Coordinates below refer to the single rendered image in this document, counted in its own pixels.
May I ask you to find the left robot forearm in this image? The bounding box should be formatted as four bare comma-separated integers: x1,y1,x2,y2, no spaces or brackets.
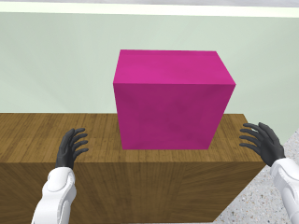
31,167,77,224

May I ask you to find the right robot forearm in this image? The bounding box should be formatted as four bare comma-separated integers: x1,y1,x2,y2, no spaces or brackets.
269,158,299,224

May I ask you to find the left robot hand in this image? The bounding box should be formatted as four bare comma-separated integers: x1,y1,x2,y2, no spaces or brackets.
55,128,89,170

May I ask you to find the carton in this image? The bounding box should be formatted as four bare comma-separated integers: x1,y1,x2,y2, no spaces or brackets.
113,49,236,150

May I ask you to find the right robot hand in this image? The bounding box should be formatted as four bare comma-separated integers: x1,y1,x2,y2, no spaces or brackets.
239,122,286,167

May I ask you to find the pedestal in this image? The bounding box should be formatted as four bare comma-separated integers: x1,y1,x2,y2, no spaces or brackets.
0,113,266,224

